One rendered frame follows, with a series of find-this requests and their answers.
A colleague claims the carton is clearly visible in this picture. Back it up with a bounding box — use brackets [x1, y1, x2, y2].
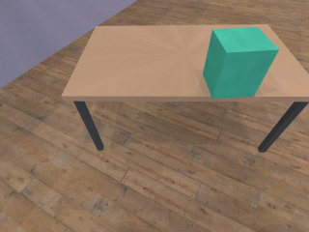
[203, 27, 279, 99]

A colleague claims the table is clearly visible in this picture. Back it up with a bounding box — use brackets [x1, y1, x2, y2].
[61, 24, 309, 153]

